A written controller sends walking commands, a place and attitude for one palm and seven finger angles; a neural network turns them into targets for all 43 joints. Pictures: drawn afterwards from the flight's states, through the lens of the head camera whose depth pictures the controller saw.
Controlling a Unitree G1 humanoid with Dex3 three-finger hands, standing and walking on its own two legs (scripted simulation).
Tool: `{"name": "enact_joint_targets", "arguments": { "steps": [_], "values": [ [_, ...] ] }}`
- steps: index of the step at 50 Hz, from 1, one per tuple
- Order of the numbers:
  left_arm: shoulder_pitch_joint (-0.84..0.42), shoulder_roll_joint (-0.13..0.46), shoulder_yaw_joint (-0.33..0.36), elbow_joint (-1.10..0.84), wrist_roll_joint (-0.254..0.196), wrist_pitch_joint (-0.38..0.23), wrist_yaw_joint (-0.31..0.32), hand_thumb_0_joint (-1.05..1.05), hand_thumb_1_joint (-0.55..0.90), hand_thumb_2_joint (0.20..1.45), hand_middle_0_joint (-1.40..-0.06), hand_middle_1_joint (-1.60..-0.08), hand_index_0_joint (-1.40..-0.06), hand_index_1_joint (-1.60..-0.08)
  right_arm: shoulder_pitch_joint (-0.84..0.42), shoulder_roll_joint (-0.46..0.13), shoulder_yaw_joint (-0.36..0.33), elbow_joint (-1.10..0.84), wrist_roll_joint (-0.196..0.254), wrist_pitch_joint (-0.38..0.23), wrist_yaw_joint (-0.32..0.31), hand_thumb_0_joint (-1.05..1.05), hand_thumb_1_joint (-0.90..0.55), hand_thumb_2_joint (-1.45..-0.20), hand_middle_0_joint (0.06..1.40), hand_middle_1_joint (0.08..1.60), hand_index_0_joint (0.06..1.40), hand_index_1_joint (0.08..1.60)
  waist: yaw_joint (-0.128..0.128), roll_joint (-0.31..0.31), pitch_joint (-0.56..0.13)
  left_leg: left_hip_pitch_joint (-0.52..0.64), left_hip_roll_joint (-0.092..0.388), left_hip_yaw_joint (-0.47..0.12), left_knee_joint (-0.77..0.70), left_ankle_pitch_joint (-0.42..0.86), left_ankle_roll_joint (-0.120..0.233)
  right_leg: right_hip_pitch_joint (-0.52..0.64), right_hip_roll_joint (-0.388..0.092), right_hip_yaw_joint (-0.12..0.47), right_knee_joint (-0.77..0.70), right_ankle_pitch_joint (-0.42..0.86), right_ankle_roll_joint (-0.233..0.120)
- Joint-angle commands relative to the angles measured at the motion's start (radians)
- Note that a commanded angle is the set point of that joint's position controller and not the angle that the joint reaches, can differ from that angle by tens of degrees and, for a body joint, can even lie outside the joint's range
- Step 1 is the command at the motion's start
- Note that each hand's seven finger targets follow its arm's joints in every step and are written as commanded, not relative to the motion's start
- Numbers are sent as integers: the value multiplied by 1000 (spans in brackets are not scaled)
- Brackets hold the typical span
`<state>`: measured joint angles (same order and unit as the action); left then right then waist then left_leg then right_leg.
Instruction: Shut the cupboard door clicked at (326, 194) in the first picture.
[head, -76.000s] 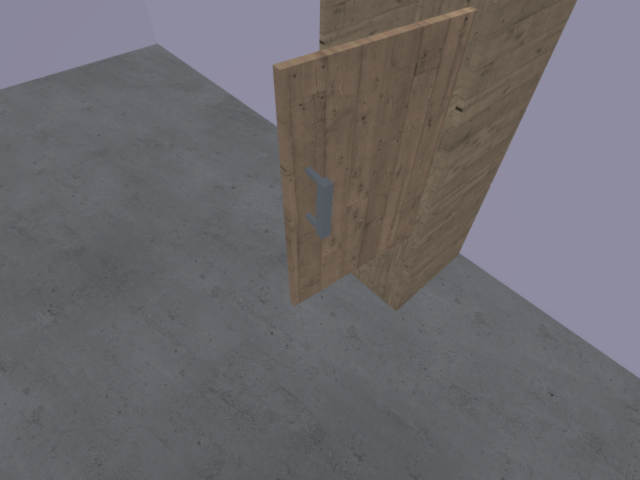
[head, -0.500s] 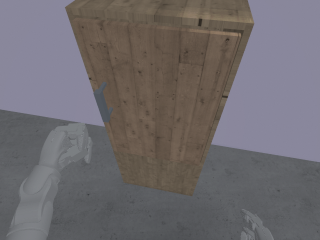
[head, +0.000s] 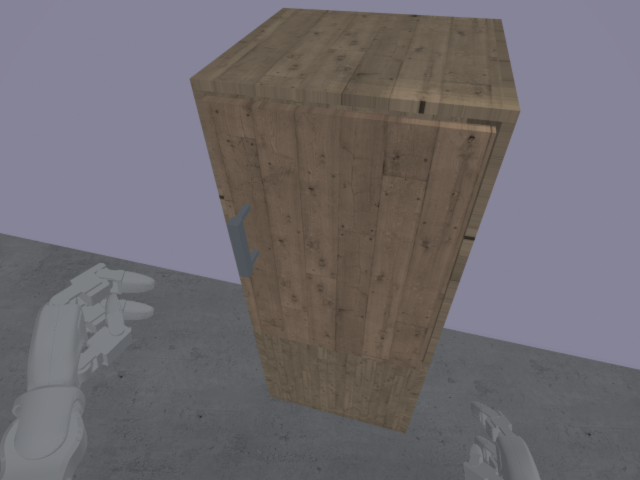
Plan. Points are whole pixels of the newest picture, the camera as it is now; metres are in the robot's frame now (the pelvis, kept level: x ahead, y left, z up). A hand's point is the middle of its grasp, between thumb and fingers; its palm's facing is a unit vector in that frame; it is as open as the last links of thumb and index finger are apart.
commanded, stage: draw the hand back to the body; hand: left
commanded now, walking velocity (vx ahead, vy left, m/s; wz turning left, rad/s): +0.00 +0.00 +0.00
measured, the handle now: (245, 241) +0.50 +0.19 +0.00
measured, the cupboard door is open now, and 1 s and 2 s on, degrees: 0 0 0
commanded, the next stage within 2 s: step back with the hand held close in 0.64 s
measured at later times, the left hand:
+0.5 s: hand (72, 352) +0.18 +0.26 +0.16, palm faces +0.46 -0.80 -0.38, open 7.3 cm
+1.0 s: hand (85, 342) +0.19 +0.25 +0.16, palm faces +0.41 -0.80 -0.44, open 7.4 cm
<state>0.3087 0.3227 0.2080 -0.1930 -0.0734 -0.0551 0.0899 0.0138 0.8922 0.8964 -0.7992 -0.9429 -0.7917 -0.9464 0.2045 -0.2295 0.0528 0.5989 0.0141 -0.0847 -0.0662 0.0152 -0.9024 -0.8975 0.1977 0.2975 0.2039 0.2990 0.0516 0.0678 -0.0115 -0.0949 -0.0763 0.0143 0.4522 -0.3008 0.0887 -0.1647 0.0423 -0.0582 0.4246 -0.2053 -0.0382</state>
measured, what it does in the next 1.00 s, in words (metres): stands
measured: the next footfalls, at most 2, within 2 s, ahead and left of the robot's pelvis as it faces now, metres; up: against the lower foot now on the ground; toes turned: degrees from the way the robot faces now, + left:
none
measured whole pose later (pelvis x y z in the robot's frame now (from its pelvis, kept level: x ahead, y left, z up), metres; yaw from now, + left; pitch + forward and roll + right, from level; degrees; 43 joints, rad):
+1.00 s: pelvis -0.01 +0.00 +0.00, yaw -2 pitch +0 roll -1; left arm 0.51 0.36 0.38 -0.38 -0.06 -0.19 0.13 0.01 0.89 0.90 -0.21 -0.30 -0.21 -0.30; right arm 0.21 -0.26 -0.01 0.60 0.01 -0.04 -0.05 0.02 -0.90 -0.90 0.20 0.30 0.20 0.30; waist 0.01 0.06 -0.04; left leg -0.21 -0.07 0.05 0.51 -0.31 0.09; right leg -0.29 0.05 -0.03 0.49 -0.20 -0.04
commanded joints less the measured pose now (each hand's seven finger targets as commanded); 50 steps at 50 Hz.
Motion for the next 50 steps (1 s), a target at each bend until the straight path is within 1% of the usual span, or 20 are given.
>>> {"name": "enact_joint_targets", "arguments": {
  "steps": [1, 4, 6, 11, 13, 15, 16, 20, 25, 27, 36, 38, 39, 40, 41, 42, 44, 46, 49, 50],
  "values": [
    [-94, 176, 126, -277, 2, -66, 14, 0, 900, 900, -530, -660, -530, -660, -112, -115, -53, -152, 0, -59, 3, 0, -900, -900, 200, 300, 200, 300, -2, 4, -92, -61, 113, -97, -104, 384, -107, 137, -47, 61, -36, 199, -7],
    [-51, 190, 160, -323, 2, -71, 14, 0, 900, 900, -447, -570, -447, -570, -118, -112, -58, -152, -1, -57, 11, 0, -900, -900, 200, 300, 200, 300, 3, -1, -96, -59, 115, -97, -102, 400, -111, 145, -47, 62, -37, 206, -5],
    [-10, 203, 187, -347, 0, -72, 16, 0, 900, 900, -393, -510, -393, -510, -119, -110, -60, -149, -4, -60, 14, 0, -900, -900, 200, 300, 200, 300, 10, 31, -98, -59, 114, -94, -101, 421, -114, 156, -50, 65, -37, 221, -4],
    [48, 226, 242, -390, -5, -82, 20, 0, 900, 900, -255, -360, -255, -360, -127, -105, -66, -148, -2, -63, 13, 0, -900, -900, 200, 300, 200, 300, 13, -6, -71, -84, 113, -94, -109, 349, -108, 149, -49, 65, -44, 182, -2],
    [54, 235, 258, -416, -5, -88, 23, 0, 900, 900, -200, -300, -200, -300, -131, -104, -67, -149, 0, -66, 14, 0, -900, -900, 200, 300, 200, 300, 15, 17, -60, -91, 113, -95, -113, 311, -106, 140, -48, 68, -47, 158, -3],
    [57, 195, 219, -365, 2, -87, 21, 0, 900, 900, -200, -300, -200, -300, -129, -110, -68, -137, 2, -68, 12, 0, -900, -900, 200, 300, 200, 300, 4, -4, -1, -104, 115, -99, -124, 258, -103, 97, -46, 65, -57, 113, -2],
    [42, 186, 206, -364, 2, -88, 22, 0, 900, 900, -200, -300, -200, -300, -128, -111, -68, -136, 3, -68, 13, 0, -900, -900, 200, 300, 200, 300, -2, 11, 16, -105, 115, -100, -130, 229, -102, 86, -48, 66, -58, 91, -2],
    [20, 209, 219, -368, 6, -98, 28, 0, 900, 900, -200, -300, -200, -300, -130, -115, -73, -134, 3, -74, 5, 0, -900, -900, 200, 300, 200, 300, 1, -24, -9, -105, 111, -99, -132, 157, -85, 87, -49, 70, -64, 50, 1],
    [23, 237, 246, -382, 5, -104, 34, 0, 900, 900, -200, -300, -200, -300, -138, -108, -69, -130, 0, -83, 1, 0, -900, -900, 200, 300, 200, 300, 13, 16, -27, -120, 100, -86, -125, 155, -76, 118, -53, 86, -66, 55, -5],
    [24, 227, 240, -398, 4, -108, 35, 0, 900, 900, -200, -300, -200, -300, -139, -103, -67, -130, 0, -87, 3, 0, -900, -900, 200, 300, 200, 300, 12, 41, -34, -116, 98, -81, -123, 171, -79, 127, -55, 89, -64, 70, -6],
    [57, 213, 241, -353, -3, -108, 28, 0, 900, 900, -200, -300, -200, -300, -137, -100, -71, -131, 1, -86, 6, 0, -900, -900, 200, 300, 200, 300, 11, -16, -1, -124, 98, -68, -120, 156, -66, 108, -56, 98, -80, 47, -2],
    [47, 215, 240, -362, -1, -113, 29, 0, 900, 900, -200, -300, -200, -300, -139, -101, -72, -129, 2, -86, 7, 0, -900, -900, 200, 300, 200, 300, 10, 8, -7, -124, 96, -65, -120, 140, -63, 110, -58, 102, -85, 30, -1],
    [-95, 350, 383, -446, 11, -161, 46, 0, 900, 900, -200, -300, -200, -300, -110, -138, -87, -173, 7, -68, 6, 0, -900, -900, 200, 300, 200, 300, -27, -18, 19, -208, 113, -100, -65, 22, -35, 45, -124, 273, -132, 30, -9],
    [-95, 357, 386, -412, 19, -180, 50, 0, 900, 900, -200, -300, -200, -300, -93, -123, -84, -151, 2, -58, 3, 0, -900, -900, 200, 300, 200, 300, -33, -31, 23, -201, 102, -114, -12, -14, -35, 7, -183, 328, -166, -5, -35],
    [37, 244, 307, -336, 15, -178, 43, 0, 900, 900, -200, -300, -200, -300, -87, -119, -91, -139, 0, -47, 6, 0, -900, -900, 200, 300, 200, 300, -45, -75, -5, -162, 101, -110, 40, -7, -38, -46, -219, 350, -176, -40, -49],
    [89, 208, 272, -313, 16, -180, 40, 0, 900, 900, -200, -300, -200, -300, -85, -123, -94, -138, -1, -37, 14, 0, -900, -900, 200, 300, 200, 300, -46, -85, -33, -143, 102, -101, 63, 8, -38, -70, -232, 355, -175, -47, -50],
    [124, 206, 260, -331, 18, -190, 45, 0, 900, 900, -200, -300, -200, -300, -81, -128, -101, -142, 1, -21, 20, 0, -900, -900, 200, 300, 200, 300, -51, -76, -75, -144, 114, -102, 56, 30, -41, -70, -241, 333, -137, -11, -51],
    [147, 231, 280, -365, 18, -197, 53, 0, 900, 900, -200, -300, -200, -300, -85, -133, -105, -152, 1, -11, 14, 0, -900, -900, 200, 300, 200, 300, -50, -38, -120, -132, 135, -106, 18, 99, -45, -54, -221, 287, -59, 100, -43],
    [156, 262, 309, -415, 16, -194, 61, 0, 900, 900, -200, -300, -200, -300, -97, -146, -108, -176, 3, 7, -2, 0, -900, -900, 200, 300, 200, 300, -44, 7, -148, -175, 184, -149, -49, 299, -51, -2, -135, 204, 92, 266, -4],
    [146, 294, 337, -431, 18, -190, 64, 0, 900, 900, -200, -300, -200, -300, -101, -153, -110, -179, 1, 13, -9, 0, -900, -900, 200, 300, 200, 300, -37, 26, -161, -191, 197, -163, -57, 378, -63, 18, -118, 183, 131, 303, 4]
  ]
}}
